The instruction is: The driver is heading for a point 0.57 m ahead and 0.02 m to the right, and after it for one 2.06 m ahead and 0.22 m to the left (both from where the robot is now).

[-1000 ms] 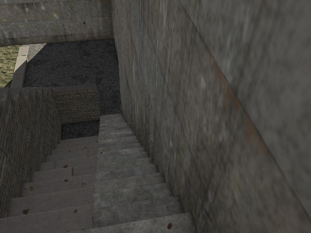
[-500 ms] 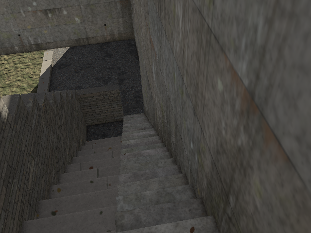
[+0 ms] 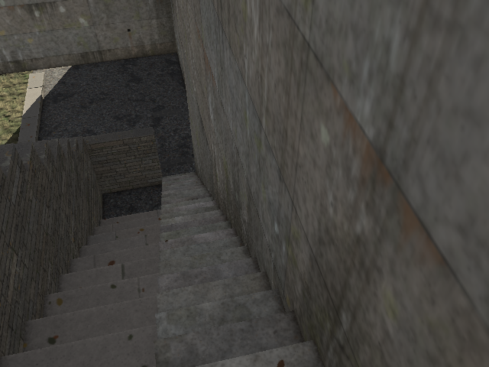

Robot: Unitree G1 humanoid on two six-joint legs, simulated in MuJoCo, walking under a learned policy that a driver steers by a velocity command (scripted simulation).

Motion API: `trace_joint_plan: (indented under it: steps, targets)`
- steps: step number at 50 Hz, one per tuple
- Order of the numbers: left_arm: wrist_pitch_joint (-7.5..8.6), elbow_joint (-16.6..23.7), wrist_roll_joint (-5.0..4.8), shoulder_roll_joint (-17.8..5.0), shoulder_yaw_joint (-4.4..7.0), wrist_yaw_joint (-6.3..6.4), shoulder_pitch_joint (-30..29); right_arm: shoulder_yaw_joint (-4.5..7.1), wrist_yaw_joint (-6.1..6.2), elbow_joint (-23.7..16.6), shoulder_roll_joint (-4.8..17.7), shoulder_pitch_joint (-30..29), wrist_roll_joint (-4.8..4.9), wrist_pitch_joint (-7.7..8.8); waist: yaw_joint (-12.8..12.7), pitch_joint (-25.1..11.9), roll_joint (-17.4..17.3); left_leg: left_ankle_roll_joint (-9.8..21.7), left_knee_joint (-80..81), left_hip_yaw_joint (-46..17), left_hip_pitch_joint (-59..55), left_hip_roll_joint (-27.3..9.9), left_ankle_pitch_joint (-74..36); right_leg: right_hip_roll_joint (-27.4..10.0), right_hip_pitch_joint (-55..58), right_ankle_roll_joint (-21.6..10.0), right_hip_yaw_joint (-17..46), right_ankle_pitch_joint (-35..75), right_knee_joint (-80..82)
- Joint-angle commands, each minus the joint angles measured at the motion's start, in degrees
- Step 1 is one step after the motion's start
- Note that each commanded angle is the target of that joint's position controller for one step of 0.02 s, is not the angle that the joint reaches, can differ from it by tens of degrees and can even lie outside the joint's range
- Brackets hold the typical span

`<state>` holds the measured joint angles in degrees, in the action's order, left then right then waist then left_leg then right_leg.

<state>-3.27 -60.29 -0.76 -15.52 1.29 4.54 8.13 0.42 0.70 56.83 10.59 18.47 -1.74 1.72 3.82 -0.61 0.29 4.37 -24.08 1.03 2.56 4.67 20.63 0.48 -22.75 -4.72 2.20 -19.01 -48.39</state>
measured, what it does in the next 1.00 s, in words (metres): goes down: right foot 0.20 m lower, then left foot 0.19 m lower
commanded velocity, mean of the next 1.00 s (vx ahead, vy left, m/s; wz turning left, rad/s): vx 0.42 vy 0.03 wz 0.00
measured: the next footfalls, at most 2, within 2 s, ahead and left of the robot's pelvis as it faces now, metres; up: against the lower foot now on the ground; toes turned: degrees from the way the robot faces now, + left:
right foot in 0.38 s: +0.26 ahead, -0.19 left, -0.20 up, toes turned -2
left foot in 0.84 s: +0.47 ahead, +0.05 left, -0.39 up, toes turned -2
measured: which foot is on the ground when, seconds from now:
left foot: down 0.00-0.38, up 0.40-0.82, down 0.84-1.00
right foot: up 0.00-0.36, down 0.38-0.84, up 0.86-1.00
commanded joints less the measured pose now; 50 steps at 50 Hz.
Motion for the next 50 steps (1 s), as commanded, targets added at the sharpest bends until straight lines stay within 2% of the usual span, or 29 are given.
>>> trace_joint_plan:
  steps: [1, 7, 8, 10, 14, 15, 16, 17, 18, 19, 20, 21, 22, 23, 24, 25, 26, 28, 29, 34, 37, 40, 41, 42, 43, 44, 46, 49, 50]
  targets:
    - [0.50, 2.9, 0.30, -5.6, 1.72, -0.01, -5.7, 1.34, 0.77, -2.2, 7.5, 1.6, -1.01, 0.26, -0.9, 1.9, -5.0, 6.2, 4.6, -12.7, -5.8, -16.7, -33.2, -1.9, -13.1, 1.6, 0.3, 4.6, -5.4]
    - [0.46, 7.6, 1.29, -4.3, 2.94, -0.41, -15.7, 0.54, 1.00, 1.7, 6.6, 6.5, 0.87, 4.51, 3.2, 7.7, -2.4, 8.0, 0.0, -14.3, -10.4, -15.5, -18.1, -2.9, -28.8, 5.3, 8.9, 28.2, 8.2]
    - [0.72, 7.8, 2.77, -0.5, 1.84, -1.22, -13.8, 0.41, 1.64, 1.4, 7.4, 4.5, 1.17, 4.81, 0.4, 10.2, 1.3, 6.4, 0.3, -9.4, 0.0, -13.2, -15.6, -3.6, -20.2, 5.1, 9.0, 39.6, 15.5]
    - [2.65, 8.6, 2.01, 2.8, 1.19, -4.34, -13.3, -0.22, 0.98, 1.5, 6.8, 1.9, 0.46, 5.16, 0.6, 5.3, 3.9, 5.8, -3.7, -7.0, 15.3, -11.1, -2.0, -2.8, 0.0, 4.2, 2.2, 52.7, 18.5]
    - [1.33, 4.8, 0.78, -3.3, 2.55, -5.25, -4.2, 0.34, -0.95, 3.4, 7.2, 3.5, -0.79, 4.39, -0.5, 7.4, -3.5, 5.7, -14.8, -7.6, 17.1, -9.3, 3.8, -4.5, 6.6, 2.7, -0.6, 54.6, 16.3]
    - [3.58, 7.3, 13.79, -5.0, -0.01, -11.92, 2.8, 1.21, -2.92, 4.2, 16.9, 5.2, -4.82, 5.38, -4.4, 14.0, -3.9, 4.9, -29.1, -11.7, 22.7, -14.1, 5.0, -5.9, 2.6, 3.7, 2.4, 26.9, 2.9]
    - [4.63, 4.0, 10.12, -8.3, 1.77, -12.96, 9.6, 2.84, -3.51, 4.2, 16.6, 6.1, -3.62, 6.15, -3.5, 8.5, 5.8, 2.7, -37.2, -7.3, 8.4, -11.9, 4.5, -8.3, -1.8, 3.3, 5.0, 24.9, 16.4]
    - [5.29, 4.8, 11.51, -5.1, 0.86, -13.17, 8.1, 3.27, -2.64, 6.3, 17.2, 11.8, -0.43, 6.68, 0.3, 7.0, 5.5, 5.1, -47.4, -7.4, 0.5, -7.5, 9.5, -5.7, -4.3, 6.8, -0.4, 25.2, 33.4]
    - [6.10, 3.0, 11.17, -4.1, 1.01, -13.34, 13.7, 2.87, -4.05, 9.8, 16.2, 15.3, -4.86, 5.85, -1.4, 6.9, -1.8, 5.1, -52.9, -10.0, 11.7, -8.7, 2.0, -3.7, 12.3, 6.7, -3.4, 31.2, 22.1]
    - [7.14, 0.5, 9.74, -7.0, 2.58, -12.90, 23.4, 2.50, -6.00, 10.9, 12.1, 15.6, -6.70, 5.89, -5.9, 6.1, 5.1, 3.5, -69.7, -9.7, 23.8, -4.8, 1.4, -2.2, 24.9, 2.5, -4.2, 34.9, 24.8]
    - [6.94, 0.6, 9.75, -7.9, 2.97, -12.66, 30.9, 3.43, -7.36, 11.1, 11.5, 19.4, -4.03, 5.64, -9.7, -7.6, 14.9, 2.1, -94.6, -11.9, 39.6, 3.0, 20.9, -5.0, 44.2, -9.4, 3.0, 41.3, 13.9]
    - [6.67, 1.0, 10.39, -10.3, 2.43, -14.46, 39.2, 3.77, -6.91, 5.9, 10.2, 17.5, -2.93, 5.88, -10.3, -16.2, 13.5, -0.2, -105.9, -13.0, 51.4, 8.9, 26.6, -12.4, 55.9, -20.9, 16.2, 67.7, 3.3]
    - [8.69, 0.2, 9.30, -11.7, 2.66, -14.75, 35.4, 1.52, -6.75, -5.1, 8.5, 2.7, -0.05, 6.91, -11.8, -12.2, 10.0, -2.9, -101.7, -10.9, 70.9, 5.9, 25.7, -24.0, 55.6, -27.3, 34.5, 50.7, 13.5]
    - [7.86, -2.2, -5.09, -13.2, 6.09, -4.47, 25.8, 1.47, -2.72, -3.2, 5.5, -3.4, -3.23, 1.40, -6.0, 3.1, 9.4, -2.2, -81.5, -8.5, 68.6, -5.1, 22.0, -28.4, 33.9, -19.7, 27.2, 37.4, 17.3]
    - [8.16, 4.1, -2.84, -4.1, 2.08, -1.70, 19.3, 1.90, -0.33, -0.2, 8.6, -2.4, -2.95, -2.32, -3.2, 6.8, -11.7, -3.7, -69.1, -12.5, 54.0, -4.4, 7.3, -27.2, 16.7, -12.4, 26.8, 26.0, 22.9]
    - [9.35, 3.2, -2.72, -2.3, 0.95, 0.55, 20.5, 1.58, 1.92, 0.2, 7.4, -3.1, -4.02, -5.14, -3.9, 8.9, -6.7, -4.1, -64.0, -14.9, 45.0, -5.8, 2.5, -29.9, 5.2, -11.1, 31.5, 43.5, 19.2]
    - [9.79, 2.5, -1.98, -1.8, 0.17, 1.84, 19.5, 1.03, 1.51, -2.1, 7.6, -3.9, -2.79, -6.87, -1.6, 11.2, -8.4, -5.6, -47.2, -15.2, 37.0, -6.6, -7.8, -23.5, -3.1, -7.0, 20.7, 48.7, 21.0]
    - [10.91, 1.7, -0.27, -4.3, 0.98, 1.82, 19.0, 0.04, 0.33, 0.7, 1.3, 2.8, -1.55, -9.58, -0.3, 6.4, 4.0, -5.4, -45.0, -10.5, 23.2, -6.9, -18.3, -20.1, -7.9, -4.4, 14.3, 44.7, 18.8]
    - [11.46, 0.1, -1.35, -2.3, 1.41, 2.32, 21.3, 1.06, -0.90, -1.9, 4.9, 1.0, -1.40, -8.70, -0.7, 6.0, 3.5, -3.4, -37.1, -13.3, 30.8, -7.4, -35.1, -14.9, -2.5, -1.3, 10.2, 35.4, 13.7]
    - [11.95, 2.5, -5.45, 0.3, -0.13, 4.12, 14.7, -0.99, -5.36, -8.2, 2.3, -12.9, -1.57, -6.48, -2.4, 6.5, 4.7, -3.8, -15.2, -7.6, 9.4, -4.3, -64.3, -6.7, -17.0, 0.7, 0.9, 1.1, 6.5]
    - [12.21, 1.3, -3.08, -0.9, 0.22, 4.41, 19.7, -0.14, -4.96, -8.0, 4.3, -13.9, -3.41, -6.04, -7.1, 7.8, 6.8, -3.1, -16.6, -7.3, 16.6, -3.7, -52.4, -9.2, -9.5, -0.8, 4.3, 9.1, -5.8]
    - [7.98, -0.8, 1.81, -3.8, 2.08, 4.15, 24.3, -0.43, -4.56, -7.8, 2.1, -14.1, -0.23, -4.53, -12.0, 11.0, 6.7, -0.2, 8.6, -6.1, 21.3, -5.4, -23.1, -9.4, 3.4, -5.1, 7.5, 24.2, -15.6]
    - [6.86, -2.0, 1.78, -4.1, 2.66, 3.76, 26.8, 0.09, -4.49, -5.0, 2.2, -9.8, 0.27, -4.00, -12.1, 6.9, 2.9, -0.1, 13.3, -2.9, 11.9, -3.1, -26.5, -7.8, 4.0, -4.9, 5.3, 26.4, -22.1]
    - [7.16, -3.3, 1.20, -3.9, 2.68, 2.78, 28.7, 1.77, -3.64, -0.5, 5.8, 1.3, 0.32, -3.07, -7.3, 1.1, -2.8, 2.0, 8.3, -5.2, -7.0, -5.8, -56.7, -4.3, -6.4, -3.0, 2.8, 20.7, -41.1]
    - [8.80, -2.2, 0.39, -2.1, 3.08, 0.82, 28.5, 3.52, -3.27, 1.4, 12.1, 10.3, 0.13, -2.94, -3.7, -6.0, -14.0, 7.6, 0.3, -12.0, -25.9, -17.0, -92.2, 4.3, -25.8, -0.6, -3.6, -29.8, -65.7]
    - [9.96, -0.8, -2.12, -4.0, 3.23, 0.50, 27.9, 3.99, -3.15, -0.5, 15.0, 11.8, -0.90, -3.43, -2.1, -14.0, -11.9, 11.7, -16.5, -14.9, -42.6, -25.2, -100.7, 0.6, -43.1, 1.6, -7.5, -39.2, -76.8]
    - [10.05, -0.4, -0.70, -2.6, 2.09, 0.57, 19.5, 4.48, -2.95, -2.3, 12.5, 9.2, -1.71, -3.45, 1.2, -12.3, -3.8, 15.9, -10.9, -18.1, -32.1, -26.7, -63.2, -4.2, -49.1, 1.0, -1.7, -25.9, -70.0]
    - [7.54, -2.3, 1.41, 0.2, 2.63, -0.69, 17.7, 1.74, -2.39, -1.9, 3.4, 3.3, -3.14, -2.27, -4.3, -0.3, -2.3, 13.5, -7.5, -15.8, -0.1, -19.7, -36.7, -6.2, -37.5, 3.7, 0.4, -6.3, -45.9]
    - [7.67, -1.3, 1.35, 0.8, 2.53, -1.07, 14.0, 0.66, -1.54, -3.2, 1.2, -0.6, -1.62, -2.06, -5.9, 3.4, -1.6, 11.8, -3.5, -14.6, 10.4, -17.1, -31.9, -7.1, -29.7, 6.3, -0.8, 5.0, -27.7]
